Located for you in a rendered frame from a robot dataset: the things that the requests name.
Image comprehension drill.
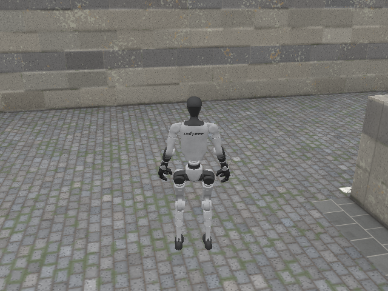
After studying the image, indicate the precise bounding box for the left robot hand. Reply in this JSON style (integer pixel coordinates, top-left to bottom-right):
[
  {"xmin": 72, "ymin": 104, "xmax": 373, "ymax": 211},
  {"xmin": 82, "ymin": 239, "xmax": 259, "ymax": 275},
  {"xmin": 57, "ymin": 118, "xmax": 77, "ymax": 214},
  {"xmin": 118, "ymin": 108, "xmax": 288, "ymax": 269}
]
[{"xmin": 158, "ymin": 167, "xmax": 172, "ymax": 181}]

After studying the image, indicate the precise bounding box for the robot left forearm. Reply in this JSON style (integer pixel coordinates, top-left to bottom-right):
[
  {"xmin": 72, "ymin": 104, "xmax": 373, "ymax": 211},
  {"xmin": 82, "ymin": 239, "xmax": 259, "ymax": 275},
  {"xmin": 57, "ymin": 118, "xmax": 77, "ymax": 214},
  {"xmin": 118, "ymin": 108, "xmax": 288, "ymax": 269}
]
[{"xmin": 160, "ymin": 147, "xmax": 171, "ymax": 170}]

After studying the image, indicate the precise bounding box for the robot right forearm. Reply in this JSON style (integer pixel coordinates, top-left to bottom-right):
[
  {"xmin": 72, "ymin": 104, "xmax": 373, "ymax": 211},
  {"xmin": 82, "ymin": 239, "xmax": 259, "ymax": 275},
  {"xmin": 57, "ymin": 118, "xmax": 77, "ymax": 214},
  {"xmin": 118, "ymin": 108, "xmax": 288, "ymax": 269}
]
[{"xmin": 217, "ymin": 146, "xmax": 229, "ymax": 171}]

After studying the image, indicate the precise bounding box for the right robot hand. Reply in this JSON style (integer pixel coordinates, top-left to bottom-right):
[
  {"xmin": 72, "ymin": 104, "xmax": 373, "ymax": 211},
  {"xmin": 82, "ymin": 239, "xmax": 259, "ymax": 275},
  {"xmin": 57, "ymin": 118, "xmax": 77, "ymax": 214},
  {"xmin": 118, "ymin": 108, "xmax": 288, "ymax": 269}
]
[{"xmin": 216, "ymin": 169, "xmax": 230, "ymax": 182}]

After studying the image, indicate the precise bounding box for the robot left thigh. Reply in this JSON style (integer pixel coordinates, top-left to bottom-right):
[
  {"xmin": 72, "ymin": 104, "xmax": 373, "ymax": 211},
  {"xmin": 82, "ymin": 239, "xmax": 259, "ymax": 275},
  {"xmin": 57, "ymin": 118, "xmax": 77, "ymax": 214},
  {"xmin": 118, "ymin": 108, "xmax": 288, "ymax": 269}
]
[{"xmin": 173, "ymin": 169, "xmax": 186, "ymax": 212}]

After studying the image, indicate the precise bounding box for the left robot upper arm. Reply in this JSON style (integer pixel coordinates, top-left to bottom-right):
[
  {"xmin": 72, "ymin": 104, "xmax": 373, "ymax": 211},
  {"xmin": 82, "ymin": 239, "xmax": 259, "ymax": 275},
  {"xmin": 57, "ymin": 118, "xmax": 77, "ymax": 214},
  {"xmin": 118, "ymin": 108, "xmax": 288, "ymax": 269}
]
[{"xmin": 165, "ymin": 122, "xmax": 181, "ymax": 156}]

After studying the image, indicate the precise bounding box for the right robot upper arm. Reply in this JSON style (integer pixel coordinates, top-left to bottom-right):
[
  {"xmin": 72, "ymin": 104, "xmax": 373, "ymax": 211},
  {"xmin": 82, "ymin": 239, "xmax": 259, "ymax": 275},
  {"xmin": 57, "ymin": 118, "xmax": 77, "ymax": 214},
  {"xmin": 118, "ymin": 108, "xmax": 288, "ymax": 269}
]
[{"xmin": 207, "ymin": 122, "xmax": 223, "ymax": 156}]

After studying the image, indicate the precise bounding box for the robot torso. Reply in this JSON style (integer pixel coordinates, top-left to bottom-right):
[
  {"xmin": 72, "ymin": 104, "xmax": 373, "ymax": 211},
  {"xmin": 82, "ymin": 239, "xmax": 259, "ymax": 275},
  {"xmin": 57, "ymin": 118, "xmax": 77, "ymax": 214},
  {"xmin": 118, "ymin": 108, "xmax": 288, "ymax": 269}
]
[{"xmin": 180, "ymin": 120, "xmax": 208, "ymax": 182}]

